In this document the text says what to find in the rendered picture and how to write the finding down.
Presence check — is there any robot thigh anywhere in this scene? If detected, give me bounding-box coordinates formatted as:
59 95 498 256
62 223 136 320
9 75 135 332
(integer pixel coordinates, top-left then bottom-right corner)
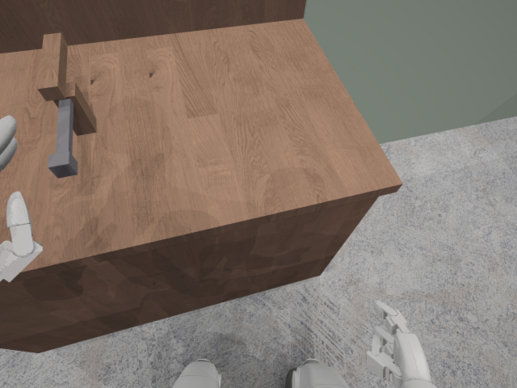
292 363 350 388
172 361 221 388

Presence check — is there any robot right hand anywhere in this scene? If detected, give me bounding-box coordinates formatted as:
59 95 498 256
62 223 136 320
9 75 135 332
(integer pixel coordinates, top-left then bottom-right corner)
367 300 431 388

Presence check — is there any robot left thigh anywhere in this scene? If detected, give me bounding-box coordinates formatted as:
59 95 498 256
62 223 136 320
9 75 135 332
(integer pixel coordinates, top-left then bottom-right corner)
172 361 221 388

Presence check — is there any counter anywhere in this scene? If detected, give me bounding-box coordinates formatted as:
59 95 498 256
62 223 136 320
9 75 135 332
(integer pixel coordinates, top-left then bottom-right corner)
0 0 403 353

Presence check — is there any robot left hand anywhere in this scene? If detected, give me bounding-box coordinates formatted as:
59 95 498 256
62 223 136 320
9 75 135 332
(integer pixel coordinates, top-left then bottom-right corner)
0 116 43 282

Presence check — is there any tap lever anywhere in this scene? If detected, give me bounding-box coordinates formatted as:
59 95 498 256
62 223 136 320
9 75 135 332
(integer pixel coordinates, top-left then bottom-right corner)
48 99 78 179

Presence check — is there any robot right thigh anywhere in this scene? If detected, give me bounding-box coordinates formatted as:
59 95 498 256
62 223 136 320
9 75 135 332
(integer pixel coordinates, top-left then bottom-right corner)
292 363 350 388

